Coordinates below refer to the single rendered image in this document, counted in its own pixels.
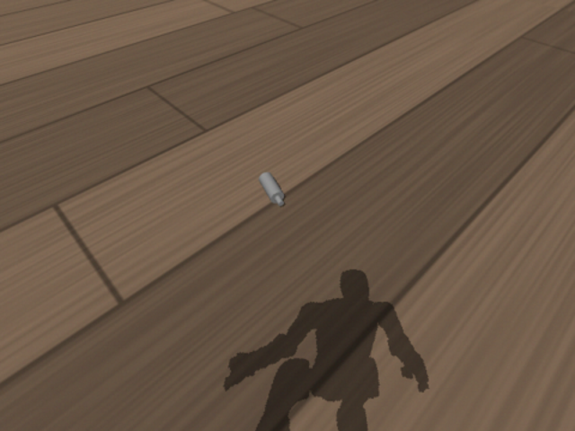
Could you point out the bottle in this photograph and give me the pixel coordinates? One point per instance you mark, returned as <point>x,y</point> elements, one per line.
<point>272,188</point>

